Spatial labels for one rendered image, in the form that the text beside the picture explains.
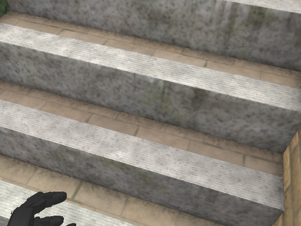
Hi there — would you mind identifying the robot left hand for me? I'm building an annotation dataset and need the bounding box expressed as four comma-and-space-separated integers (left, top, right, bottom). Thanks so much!
7, 191, 76, 226

